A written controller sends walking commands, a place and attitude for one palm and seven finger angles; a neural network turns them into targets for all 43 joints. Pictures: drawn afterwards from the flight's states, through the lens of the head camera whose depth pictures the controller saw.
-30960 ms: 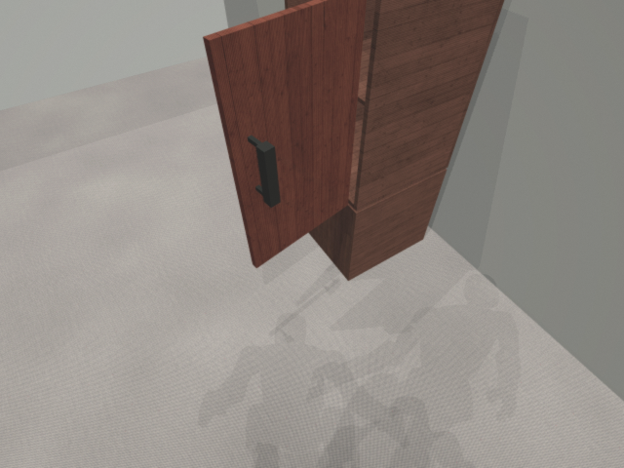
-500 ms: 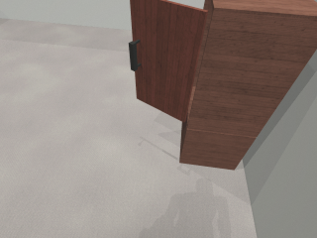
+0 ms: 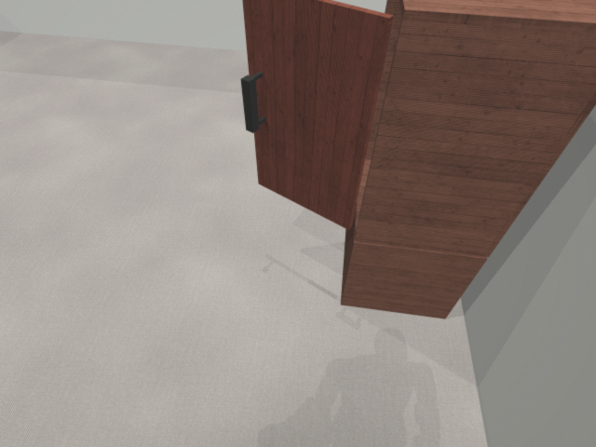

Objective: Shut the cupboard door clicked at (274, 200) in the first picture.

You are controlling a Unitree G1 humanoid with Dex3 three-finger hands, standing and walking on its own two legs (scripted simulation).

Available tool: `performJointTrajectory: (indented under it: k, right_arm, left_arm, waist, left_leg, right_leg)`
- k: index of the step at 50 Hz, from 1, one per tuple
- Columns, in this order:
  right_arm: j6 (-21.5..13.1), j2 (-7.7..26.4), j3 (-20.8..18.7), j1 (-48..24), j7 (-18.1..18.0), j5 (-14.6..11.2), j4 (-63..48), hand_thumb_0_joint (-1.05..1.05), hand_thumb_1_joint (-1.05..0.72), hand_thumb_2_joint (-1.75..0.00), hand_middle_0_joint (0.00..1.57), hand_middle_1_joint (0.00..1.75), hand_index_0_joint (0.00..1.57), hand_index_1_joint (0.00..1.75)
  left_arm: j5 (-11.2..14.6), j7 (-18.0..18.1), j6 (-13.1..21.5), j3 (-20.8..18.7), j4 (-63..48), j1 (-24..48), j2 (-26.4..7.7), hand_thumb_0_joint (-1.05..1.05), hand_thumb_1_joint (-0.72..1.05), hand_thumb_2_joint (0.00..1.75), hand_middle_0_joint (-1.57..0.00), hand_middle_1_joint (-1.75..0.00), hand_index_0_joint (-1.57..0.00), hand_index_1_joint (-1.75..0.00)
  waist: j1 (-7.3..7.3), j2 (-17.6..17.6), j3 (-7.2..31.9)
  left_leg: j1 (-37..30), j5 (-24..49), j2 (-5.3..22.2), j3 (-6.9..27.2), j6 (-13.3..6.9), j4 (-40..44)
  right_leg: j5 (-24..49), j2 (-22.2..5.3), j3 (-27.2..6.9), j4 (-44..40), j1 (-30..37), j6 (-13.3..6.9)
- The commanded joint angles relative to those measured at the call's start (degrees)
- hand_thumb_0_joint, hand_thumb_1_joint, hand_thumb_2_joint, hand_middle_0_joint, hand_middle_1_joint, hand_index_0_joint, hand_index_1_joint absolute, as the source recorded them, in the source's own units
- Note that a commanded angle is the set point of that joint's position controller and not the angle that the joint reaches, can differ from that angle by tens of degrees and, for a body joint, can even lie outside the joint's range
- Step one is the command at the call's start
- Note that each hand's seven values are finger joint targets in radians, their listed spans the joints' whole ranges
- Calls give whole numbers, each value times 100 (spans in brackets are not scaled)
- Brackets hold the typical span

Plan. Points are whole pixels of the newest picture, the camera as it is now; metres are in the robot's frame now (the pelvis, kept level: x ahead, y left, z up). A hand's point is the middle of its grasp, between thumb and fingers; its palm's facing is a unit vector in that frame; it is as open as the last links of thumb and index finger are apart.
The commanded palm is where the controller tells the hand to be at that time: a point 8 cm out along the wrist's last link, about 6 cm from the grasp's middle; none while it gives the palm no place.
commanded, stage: look to check the result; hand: left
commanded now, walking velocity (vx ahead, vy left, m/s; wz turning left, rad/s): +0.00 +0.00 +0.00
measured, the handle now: (255, 102) +0.92 +0.17 -0.02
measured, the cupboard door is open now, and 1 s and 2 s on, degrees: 63 63 63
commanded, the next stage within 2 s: walk to a spot facing it in 0.06 s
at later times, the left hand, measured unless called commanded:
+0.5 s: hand out of the picture +0.01 +0.20 -0.19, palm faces +0.17 -0.96 -0.24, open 7.4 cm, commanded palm none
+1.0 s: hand out of the picture +0.01 +0.22 -0.16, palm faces +0.41 -0.85 -0.32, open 7.4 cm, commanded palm none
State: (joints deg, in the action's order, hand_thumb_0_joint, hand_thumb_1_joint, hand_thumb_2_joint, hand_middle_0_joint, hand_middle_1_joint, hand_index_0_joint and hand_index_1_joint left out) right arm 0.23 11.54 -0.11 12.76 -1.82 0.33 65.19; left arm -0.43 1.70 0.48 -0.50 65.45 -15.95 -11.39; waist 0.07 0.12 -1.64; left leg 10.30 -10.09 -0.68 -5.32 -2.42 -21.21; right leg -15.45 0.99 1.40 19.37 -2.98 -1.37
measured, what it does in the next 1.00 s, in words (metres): steps on the spot, turning left: right foot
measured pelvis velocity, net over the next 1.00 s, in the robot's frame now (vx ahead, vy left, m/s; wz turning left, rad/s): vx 0.00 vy -0.03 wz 0.44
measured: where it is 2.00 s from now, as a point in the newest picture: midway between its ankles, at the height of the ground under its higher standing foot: outside the picture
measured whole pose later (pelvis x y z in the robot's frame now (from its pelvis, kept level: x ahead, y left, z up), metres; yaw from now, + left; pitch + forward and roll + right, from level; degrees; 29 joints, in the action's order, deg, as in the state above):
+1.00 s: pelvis +0.00 -0.03 -0.02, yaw +25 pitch +2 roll +0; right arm 4.4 14.7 -5.2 11.4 0.1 1.1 53.6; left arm -1.4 1.5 -1.1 -3.6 49.3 -8.3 -13.4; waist -1.0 -2.4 -4.4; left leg 27.8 -20.8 -3.9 7.9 1.5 -42.2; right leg -19.4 -1.1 0.0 32.2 -16.6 0.5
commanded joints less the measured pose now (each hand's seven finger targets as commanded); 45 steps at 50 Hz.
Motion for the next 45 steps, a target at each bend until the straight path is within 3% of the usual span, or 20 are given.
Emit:
performJointTrajectory:
  k: [1, 9, 12, 14, 18, 19, 21, 23, 25, 26, 27, 28, 29, 30, 31, 32, 33, 37, 43, 45]
  right_arm:
    - [-101, 808, -123, 199, -52, 21, -188, 0, -90, -90, 20, 30, 20, 30]
    - [-110, 883, -118, 79, -51, 23, -212, 0, -90, -90, 20, 30, 20, 30]
    - [-44, 545, -57, 230, -30, 22, -239, 0, -90, -90, 20, 30, 20, 30]
    - [11, 608, -99, 227, -16, 33, -308, 0, -90, -90, 20, 30, 20, 30]
    - [97, 619, -208, 150, 21, 39, -542, 0, -90, -90, 20, 30, 20, 30]
    - [127, 590, -228, 117, 33, 41, -616, 0, -90, -90, 20, 30, 20, 30]
    - [202, 535, -306, -70, 54, 74, -821, 0, -90, -90, 20, 30, 20, 30]
    - [220, 513, -355, -97, 90, 50, -966, 0, -90, -90, 20, 30, 20, 30]
    - [223, 468, -353, 40, 141, 36, -1039, 0, -90, -90, 20, 30, 20, 30]
    - [210, 458, -350, 248, 161, 61, -1012, 0, -90, -90, 20, 30, 20, 30]
    - [172, 563, -378, 682, 172, 90, -929, 0, -90, -90, 20, 30, 20, 30]
    - [119, 1043, -458, 1003, 149, 160, -923, 0, -90, -90, 20, 30, 20, 30]
    - [151, 1369, -531, 1194, 83, 133, -883, 0, -90, -90, 20, 30, 20, 30]
    - [186, 1412, -551, 1088, 80, 157, -890, 0, -90, -90, 20, 30, 20, 30]
    - [170, 1325, -553, 784, 75, 167, -1054, 0, -90, -90, 20, 30, 20, 30]
    - [145, 1226, -518, 542, 53, 186, -1196, 0, -90, -90, 20, 30, 20, 30]
    - [132, 1229, -507, 329, 38, 197, -1269, 0, -90, -90, 20, 30, 20, 30]
    - [84, 1256, -544, 309, 21, 167, -1330, 0, -90, -90, 20, 30, 20, 30]
    - [189, 1301, -647, 129, 92, 173, -1446, 0, -90, -90, 20, 30, 20, 30]
    - [223, 1251, -672, -144, 108, 133, -1582, 0, -90, -90, 20, 30, 20, 30]
  left_arm:
    - [-25, 36, 62, -99, -155, -219, -749, 0, 90, 90, -20, -30, -20, -30]
    - [-26, 27, 65, -109, -165, -95, -828, 0, 90, 90, -20, -30, -20, -30]
    - [-14, 66, -9, -107, -181, -260, -573, 0, 90, 90, -20, -30, -20, -30]
    - [-15, 85, -65, -181, -276, -262, -701, 0, 90, 90, -20, -30, -20, -30]
    - [-40, 104, -120, -355, -516, -274, -906, 0, 90, 90, -20, -30, -20, -30]
    - [-46, 106, -130, -393, -597, -262, -990, 0, 90, 90, -20, -30, -20, -30]
    - [-86, 119, -120, -443, -752, -189, -1027, 0, 90, 90, -20, -30, -20, -30]
    - [-149, 154, -108, -497, -930, 88, -1066, 0, 90, 90, -20, -30, -20, -30]
    - [-151, 130, -99, -538, -1075, 333, -1167, 0, 90, 90, -20, -30, -20, -30]
    - [-120, 107, -99, -543, -1117, 323, -1181, 0, 90, 90, -20, -30, -20, -30]
    - [-79, 83, -115, -542, -1156, 328, -1085, 0, 90, 90, -20, -30, -20, -30]
    - [-2, 56, -166, -508, -1286, 110, -809, 0, 90, 90, -20, -30, -20, -30]
    - [-4, 78, -210, -425, -1504, 385, -669, 0, 90, 90, -20, -30, -20, -30]
    - [-50, 76, -263, -456, -1566, 433, -765, 0, 90, 90, -20, -30, -20, -30]
    - [-75, 58, -282, -493, -1573, 593, -721, 0, 90, 90, -20, -30, -20, -30]
    - [-101, 23, -281, -508, -1587, 751, -750, 0, 90, 90, -20, -30, -20, -30]
    - [-105, -11, -271, -522, -1596, 746, -733, 0, 90, 90, -20, -30, -20, -30]
    - [-93, -57, -203, -476, -1650, 595, -618, 0, 90, 90, -20, -30, -20, -30]
    - [-72, -27, -218, -445, -1828, 519, -627, 0, 90, 90, -20, -30, -20, -30]
    - [-51, -13, -194, -479, -1745, 60, -736, 0, 90, 90, -20, -30, -20, -30]
  waist:
    - [-56, -42, -158]
    - [-51, -51, -131]
    - [-32, 17, -54]
    - [-7, 32, -74]
    - [50, 332, 3]
    - [82, 485, -19]
    - [117, 827, -179]
    - [36, 785, -339]
    - [-126, 602, -398]
    - [-211, 444, -273]
    - [-396, -119, -22]
    - [-420, -1778, 93]
    - [-484, -2137, 229]
    - [-440, -1335, 283]
    - [-353, -1073, 84]
    - [-281, -751, -84]
    - [-201, -750, -196]
    - [-153, -369, 415]
    - [-147, -1084, 511]
    - [83, -1004, 605]
  left_leg:
    - [-457, 946, 768, 833, 7, 324]
    - [-509, 1066, 772, 849, 21, 337]
    - [-281, 1376, 709, 852, 60, 77]
    - [12, 1440, 662, 875, 71, -142]
    - [691, 1181, 415, 751, 143, -937]
    - [930, 709, 297, 622, 198, -1394]
    - [1467, -1414, 208, 443, 303, -2662]
    - [1724, -2087, 440, 560, 316, -3157]
    - [1435, -1737, 544, 423, 352, -2246]
    - [984, -1002, 405, 213, 340, -1617]
    - [152, 481, 424, 398, 225, -922]
    - [-294, 2633, 1474, 2352, -367, -202]
    - [-296, 3540, 2293, 3506, -957, 277]
    - [92, 1476, 2313, 3221, -1050, 463]
    - [571, -130, 1993, 3195, -863, 687]
    - [894, -801, 1818, 3233, -770, 743]
    - [984, -896, 1703, 3072, -696, 778]
    - [175, 126, 1332, 2665, -691, 433]
    - [428, 244, 1057, 2757, -587, 295]
    - [881, 147, 793, 2648, -409, 22]
  right_leg:
    - [958, -705, -573, -419, -626, -143]
    - [1085, -718, -584, -449, -546, -137]
    - [1331, -798, -360, -139, -414, -68]
    - [1410, -875, -244, 142, -336, -84]
    - [1808, -1325, -297, 375, -111, -400]
    - [2025, -1573, -410, 338, -48, -571]
    - [2882, -2178, -627, 223, -69, -1047]
    - [3261, -2458, -490, 307, -146, -1189]
    - [3450, -2272, -12, 829, -237, -905]
    - [3439, -2039, 272, 1318, -350, -656]
    - [2785, -1693, 616, 2226, -840, -269]
    - [277, -813, 903, 3536, -1950, 258]
    - [-2400, -377, 300, 4400, -2471, 350]
    - [-2184, -526, -167, 4703, -2240, 226]
    - [-1729, -579, -202, 4735, -2382, 215]
    - [-1365, -587, -276, 4753, -2449, 242]
    - [-1109, -584, -303, 4669, -2526, 289]
    - [-843, -393, -233, 3803, -2528, 397]
    - [-918, -98, -92, 2376, -1784, 402]
    - [-418, 22, -2, 1348, -918, 381]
